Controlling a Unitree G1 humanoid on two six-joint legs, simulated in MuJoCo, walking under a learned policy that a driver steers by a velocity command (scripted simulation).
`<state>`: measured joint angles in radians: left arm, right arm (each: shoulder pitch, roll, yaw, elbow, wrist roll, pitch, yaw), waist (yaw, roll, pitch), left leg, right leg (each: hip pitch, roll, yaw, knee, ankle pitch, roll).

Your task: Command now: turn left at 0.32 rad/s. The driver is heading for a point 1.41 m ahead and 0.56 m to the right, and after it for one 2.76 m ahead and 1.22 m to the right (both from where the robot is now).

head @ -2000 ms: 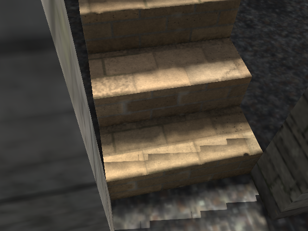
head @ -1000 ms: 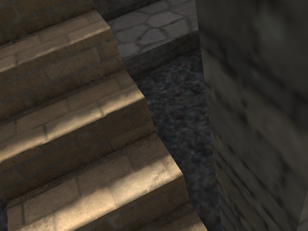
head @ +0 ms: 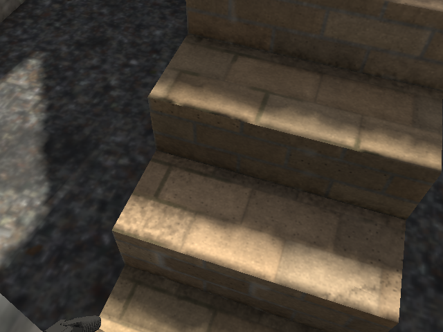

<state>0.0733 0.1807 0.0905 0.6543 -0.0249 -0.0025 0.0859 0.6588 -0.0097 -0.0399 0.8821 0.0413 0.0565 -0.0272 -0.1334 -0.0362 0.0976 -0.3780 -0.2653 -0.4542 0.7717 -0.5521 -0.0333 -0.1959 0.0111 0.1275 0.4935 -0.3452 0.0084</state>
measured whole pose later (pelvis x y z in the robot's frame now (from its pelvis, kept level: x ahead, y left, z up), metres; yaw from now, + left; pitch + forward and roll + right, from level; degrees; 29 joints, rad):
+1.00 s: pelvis -0.15 +0.18 +0.00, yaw -37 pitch +2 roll +2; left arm 0.25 0.29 0.09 0.64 -0.04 0.01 0.06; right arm 0.10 -0.25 -0.01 0.56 -0.01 0.01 -0.03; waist 0.02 0.02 0.08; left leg -0.45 -0.07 -0.12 0.85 -0.31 -0.05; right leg -0.34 0.05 0.18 0.55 -0.23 0.00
